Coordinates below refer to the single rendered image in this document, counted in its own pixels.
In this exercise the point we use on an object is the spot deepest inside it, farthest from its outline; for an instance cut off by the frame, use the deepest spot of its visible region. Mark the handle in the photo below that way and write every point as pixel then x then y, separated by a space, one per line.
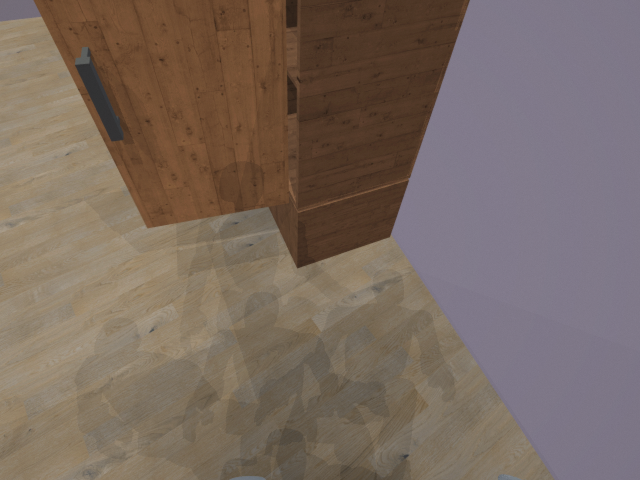
pixel 98 95

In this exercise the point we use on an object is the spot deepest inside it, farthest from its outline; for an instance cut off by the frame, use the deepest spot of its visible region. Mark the cupboard door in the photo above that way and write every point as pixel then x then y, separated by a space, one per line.
pixel 200 88

